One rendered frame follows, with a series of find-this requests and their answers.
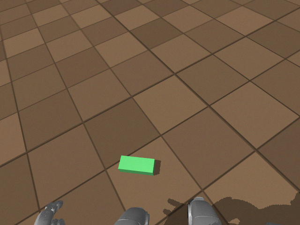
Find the carton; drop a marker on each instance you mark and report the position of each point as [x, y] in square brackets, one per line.
[137, 165]

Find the left robot hand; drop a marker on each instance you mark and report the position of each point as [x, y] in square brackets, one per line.
[46, 216]

